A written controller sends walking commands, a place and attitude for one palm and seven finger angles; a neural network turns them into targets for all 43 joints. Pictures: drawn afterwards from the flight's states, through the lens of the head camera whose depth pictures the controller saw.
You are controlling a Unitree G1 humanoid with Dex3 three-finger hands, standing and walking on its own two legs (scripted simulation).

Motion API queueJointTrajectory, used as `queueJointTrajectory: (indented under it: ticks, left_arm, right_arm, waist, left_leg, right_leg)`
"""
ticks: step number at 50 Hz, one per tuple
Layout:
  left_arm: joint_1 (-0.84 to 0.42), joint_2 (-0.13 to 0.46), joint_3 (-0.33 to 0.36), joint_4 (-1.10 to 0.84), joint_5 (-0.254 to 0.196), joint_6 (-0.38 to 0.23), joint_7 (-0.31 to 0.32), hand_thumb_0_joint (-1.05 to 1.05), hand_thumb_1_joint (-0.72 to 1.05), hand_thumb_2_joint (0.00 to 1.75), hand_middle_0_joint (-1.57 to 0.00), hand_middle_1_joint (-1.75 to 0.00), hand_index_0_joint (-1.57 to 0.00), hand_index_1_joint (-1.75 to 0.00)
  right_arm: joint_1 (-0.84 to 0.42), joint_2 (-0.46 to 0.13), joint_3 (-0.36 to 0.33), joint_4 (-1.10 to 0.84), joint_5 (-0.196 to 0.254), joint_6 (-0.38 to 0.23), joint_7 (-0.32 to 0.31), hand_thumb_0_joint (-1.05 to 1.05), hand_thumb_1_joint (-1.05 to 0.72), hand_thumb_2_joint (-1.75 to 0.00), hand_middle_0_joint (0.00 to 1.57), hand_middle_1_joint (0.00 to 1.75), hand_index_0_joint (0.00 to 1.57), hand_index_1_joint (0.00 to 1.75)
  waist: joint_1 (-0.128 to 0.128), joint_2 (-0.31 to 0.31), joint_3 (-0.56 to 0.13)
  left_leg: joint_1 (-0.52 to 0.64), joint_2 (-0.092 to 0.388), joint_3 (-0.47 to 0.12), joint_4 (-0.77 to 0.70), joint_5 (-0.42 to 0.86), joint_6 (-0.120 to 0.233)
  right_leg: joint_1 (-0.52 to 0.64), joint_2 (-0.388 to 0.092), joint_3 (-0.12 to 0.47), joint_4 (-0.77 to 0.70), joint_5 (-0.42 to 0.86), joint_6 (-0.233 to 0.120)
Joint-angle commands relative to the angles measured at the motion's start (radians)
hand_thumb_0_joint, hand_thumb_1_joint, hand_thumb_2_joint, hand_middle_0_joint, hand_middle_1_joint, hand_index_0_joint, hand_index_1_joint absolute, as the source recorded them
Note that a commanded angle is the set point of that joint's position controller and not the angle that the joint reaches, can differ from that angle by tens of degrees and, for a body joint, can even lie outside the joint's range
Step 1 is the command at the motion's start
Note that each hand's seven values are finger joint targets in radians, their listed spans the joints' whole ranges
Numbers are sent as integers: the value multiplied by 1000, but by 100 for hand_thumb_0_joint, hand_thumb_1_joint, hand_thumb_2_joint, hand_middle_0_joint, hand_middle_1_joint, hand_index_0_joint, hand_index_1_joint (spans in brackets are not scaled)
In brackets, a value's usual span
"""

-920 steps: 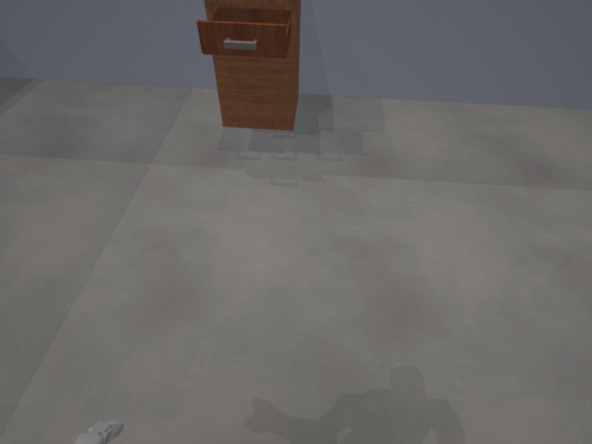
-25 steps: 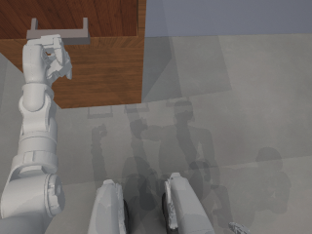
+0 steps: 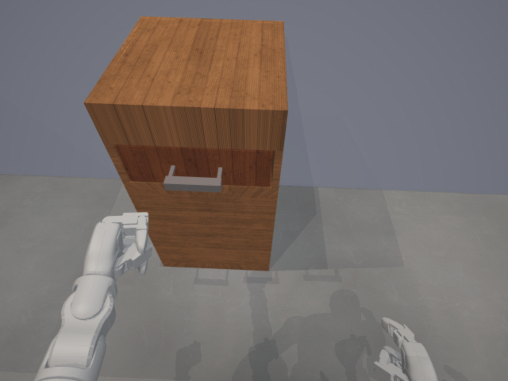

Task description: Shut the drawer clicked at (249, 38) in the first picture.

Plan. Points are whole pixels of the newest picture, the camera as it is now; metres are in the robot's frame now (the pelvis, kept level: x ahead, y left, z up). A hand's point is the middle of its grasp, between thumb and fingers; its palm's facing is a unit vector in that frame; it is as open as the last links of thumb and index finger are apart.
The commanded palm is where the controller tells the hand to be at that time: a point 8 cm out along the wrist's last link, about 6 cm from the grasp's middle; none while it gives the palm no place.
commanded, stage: draw the hand back to the body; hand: left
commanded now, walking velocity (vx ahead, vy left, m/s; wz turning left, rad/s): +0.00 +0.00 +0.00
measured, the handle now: (194, 177) +0.60 +0.16 -0.12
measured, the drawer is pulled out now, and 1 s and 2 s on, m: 0.00 0.00 0.00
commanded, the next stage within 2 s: step back with the hand held close in 0.72 s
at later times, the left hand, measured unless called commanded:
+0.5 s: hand (21, 272) +0.20 +0.23 +0.19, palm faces +0.38 -0.84 -0.39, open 3.3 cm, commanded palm +0.15 +0.27 +0.21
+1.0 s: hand out of the picture +0.19 +0.24 +0.22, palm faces +0.41 -0.80 -0.45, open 3.3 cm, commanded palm +0.13 +0.27 +0.22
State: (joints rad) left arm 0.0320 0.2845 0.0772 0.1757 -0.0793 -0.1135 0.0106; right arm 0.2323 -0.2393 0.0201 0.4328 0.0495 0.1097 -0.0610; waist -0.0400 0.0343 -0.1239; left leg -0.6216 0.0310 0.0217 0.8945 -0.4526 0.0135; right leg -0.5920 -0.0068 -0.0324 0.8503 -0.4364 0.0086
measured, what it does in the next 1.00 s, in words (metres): stands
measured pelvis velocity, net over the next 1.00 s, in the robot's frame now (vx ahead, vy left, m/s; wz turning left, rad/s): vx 0.00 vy -0.01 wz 0.01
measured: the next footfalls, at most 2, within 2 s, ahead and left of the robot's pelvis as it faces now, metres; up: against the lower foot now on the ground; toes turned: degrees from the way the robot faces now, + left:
none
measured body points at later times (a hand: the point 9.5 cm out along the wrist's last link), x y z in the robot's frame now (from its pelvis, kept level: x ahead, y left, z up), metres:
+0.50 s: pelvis +0.02 -0.01 +0.04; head -0.01 -0.03 +0.49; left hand +0.18 +0.28 +0.21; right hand +0.21 -0.22 -0.03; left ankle -0.01 +0.11 -0.70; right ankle -0.01 -0.13 -0.70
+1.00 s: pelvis +0.00 -0.01 +0.05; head -0.01 -0.03 +0.49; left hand +0.16 +0.28 +0.24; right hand +0.18 -0.24 -0.04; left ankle -0.01 +0.11 -0.70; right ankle -0.01 -0.13 -0.70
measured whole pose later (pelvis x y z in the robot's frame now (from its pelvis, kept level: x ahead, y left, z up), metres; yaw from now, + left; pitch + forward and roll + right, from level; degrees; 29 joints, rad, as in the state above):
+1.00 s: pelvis +0.00 -0.01 +0.05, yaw +0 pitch -2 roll -1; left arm 0.53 0.35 0.36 -0.46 -0.05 -0.16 0.11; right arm 0.20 -0.24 0.01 0.59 -0.01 -0.06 -0.06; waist 0.01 0.08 0.01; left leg -0.18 0.04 0.02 0.48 -0.27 0.00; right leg -0.13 0.01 -0.04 0.40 -0.23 0.00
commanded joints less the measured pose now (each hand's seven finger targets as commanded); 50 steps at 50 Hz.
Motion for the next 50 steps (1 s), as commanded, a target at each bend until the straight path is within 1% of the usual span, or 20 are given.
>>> queueJointTrajectory:
  ticks: [1, 5, 8, 11, 15, 18, 20, 23, 27, 28, 31, 34, 38, 40, 42, 43, 44, 45, 47, 50]
  left_arm:
    - [-179, 193, 110, -313, 4, 1, 99, 0, 90, 90, -140, -160, -140, -160]
    - [-106, 152, 65, -419, 8, 28, 110, 0, 90, 90, -140, -160, -140, -160]
    - [11, 143, 72, -476, 9, 41, 114, 0, 90, 90, -140, -160, -140, -160]
    - [145, 167, 125, -532, 2, 48, 109, 0, 90, 90, -140, -160, -140, -160]
    - [229, 232, 224, -652, 0, 37, 108, 0, 90, 90, -140, -160, -140, -160]
    - [271, 223, 244, -771, -2, 26, 108, 0, 90, 90, -140, -160, -140, -160]
    - [319, 240, 274, -820, -2, 21, 109, 0, 90, 90, -140, -160, -140, -160]
    - [374, 222, 284, -883, -2, 8, 110, 0, 90, 90, -140, -160, -140, -160]
    - [442, 240, 341, -913, -6, -10, 110, 0, 90, 90, -140, -160, -140, -160]
    - [454, 204, 318, -854, -3, -9, 107, 0, 90, 90, -140, -160, -140, -160]
    - [428, 159, 280, -776, -3, -1, 101, 0, 90, 90, -140, -160, -140, -160]
    - [392, 191, 303, -804, 2, -17, 108, 0, 90, 90, -140, -160, -140, -160]
    - [386, 224, 321, -887, 7, -34, 117, 0, 90, 90, -140, -160, -140, -160]
    - [397, 246, 338, -903, 9, -34, 122, 0, 90, 90, -140, -160, -140, -160]
    - [399, 227, 324, -899, 9, -35, 123, 0, 90, 90, -140, -160, -140, -160]
    - [282, 350, 467, -968, 13, -85, 130, 0, 90, 90, -140, -160, -140, -160]
    - [391, 268, 414, -839, 21, -91, 122, 0, 90, 90, -140, -160, -140, -160]
    - [404, 273, 414, -833, 23, -96, 120, 0, 90, 90, -140, -160, -140, -160]
    - [480, 203, 359, -776, 27, -101, 112, 0, 90, 90, -140, -160, -140, -160]
    - [564, 190, 359, -767, 22, -116, 109, 0, 90, 90, -140, -160, -140, -160]
  right_arm:
    - [-77, -98, -19, -135, 0, -48, -45, 0, -90, -90, 20, 30, 20, 30]
    - [-103, -98, -9, -119, -2, -89, -50, 0, -90, -90, 20, 30, 20, 30]
    - [-118, -93, 0, -102, -7, -118, -44, 0, -90, -90, 20, 30, 20, 30]
    - [-130, -91, 1, -84, -12, -140, -39, 0, -90, -90, 20, 30, 20, 30]
    - [-150, -85, -1, -64, -22, -169, -33, 0, -90, -90, 20, 30, 20, 30]
    - [-148, -71, 0, -57, -26, -194, -27, 0, -90, -90, 20, 30, 20, 30]
    - [-148, -73, -5, -48, -30, -214, -24, 0, -90, -90, 20, 30, 20, 30]
    - [-143, -69, -7, -39, -31, -238, -18, 0, -90, -90, 20, 30, 20, 30]
    - [-154, -69, -16, -31, -31, -259, -18, 0, -90, -90, 20, 30, 20, 30]
    - [-151, -69, -17, -18, -33, -260, -20, 0, -90, -90, 20, 30, 20, 30]
    - [-145, -80, -24, -7, -32, -250, -21, 0, -90, -90, 20, 30, 20, 30]
    - [-150, -81, -29, -8, -37, -253, -28, 0, -90, -90, 20, 30, 20, 30]
    - [-165, -71, -22, -11, -43, -279, -33, 0, -90, -90, 20, 30, 20, 30]
    - [-169, -72, -20, -8, -45, -292, -34, 0, -90, -90, 20, 30, 20, 30]
    - [-168, -66, -17, -3, -43, -299, -34, 0, -90, -90, 20, 30, 20, 30]
    - [-143, -102, -28, -27, -46, -269, -23, 0, -90, -90, 20, 30, 20, 30]
    - [-140, -84, -32, 6, -50, -249, -21, 0, -90, -90, 20, 30, 20, 30]
    - [-150, -86, -39, -2, -53, -238, -18, 0, -90, -90, 20, 30, 20, 30]
    - [-142, -91, -48, 0, -52, -214, -11, 0, -90, -90, 20, 30, 20, 30]
    - [-151, -96, -66, -6, -51, -187, -7, 0, -90, -90, 20, 30, 20, 30]
  waist:
    - [14, -29, -149]
    - [29, 40, -119]
    - [43, 12, -79]
    - [61, -25, -37]
    - [81, -8, 0]
    - [83, 60, 2]
    - [88, 38, 8]
    - [90, 57, 20]
    - [100, 12, 71]
    - [93, -6, 105]
    - [77, -46, 174]
    - [87, -37, 123]
    - [104, 30, 43]
    - [110, 51, 45]
    - [104, 59, 78]
    - [58, 8, 181]
    - [50, -39, 197]
    - [55, -65, 211]
    - [45, -44, 183]
    - [50, -14, 92]
  left_leg:
    - [228, -12, -25, -236, 270, 15]
    - [343, -10, -35, -305, 306, 14]
    - [391, -7, -39, -353, 326, 11]
    - [417, -4, -35, -389, 377, 13]
    - [443, -8, -26, -424, 419, 11]
    - [483, -9, -20, -440, 464, 9]
    - [496, -9, -14, -443, 475, 9]
    - [511, -8, -14, -452, 489, 8]
    - [501, -5, -13, -466, 414, 9]
    - [495, -8, -8, -468, 404, 12]
    - [484, -6, -7, -481, 329, 16]
    - [505, -11, -9, -483, 312, 23]
    - [531, -18, -8, -480, 352, 22]
    - [528, -18, -9, -481, 363, 17]
    - [520, -16, -10, -486, 357, 14]
    - [429, -4, -23, -465, 277, 31]
    - [436, -8, -30, -444, 274, 31]
    - [437, -10, -33, -447, 283, 28]
    - [437, 3, -30, -455, 326, 24]
    - [442, 20, -26, -484, 430, 25]
  right_leg:
    - [210, 14, 1, -204, 279, -35]
    - [265, 10, -5, -269, 294, -39]
    - [313, 8, -17, -310, 310, -37]
    - [370, 7, -16, -349, 359, -35]
    - [419, 6, -15, -394, 398, -34]
    - [446, -1, -14, -407, 433, -33]
    - [454, 5, -13, -429, 449, -31]
    - [462, 3, -14, -434, 455, -28]
    - [453, 9, -12, -459, 400, -27]
    - [438, 9, -12, -466, 396, -25]
    - [401, 7, -6, -499, 315, -18]
    - [419, 0, 0, -498, 288, -18]
    - [474, -6, 7, -486, 336, -25]
    - [482, -4, 10, -490, 350, -27]
    - [470, -4, 6, -491, 342, -28]
    - [378, -57, 120, -566, 353, -27]
    - [350, -77, 124, -584, 341, -33]
    - [334, -78, 127, -600, 349, -33]
    - [352, -77, 104, -576, 373, -27]
    - [422, -65, 60, -520, 470, -13]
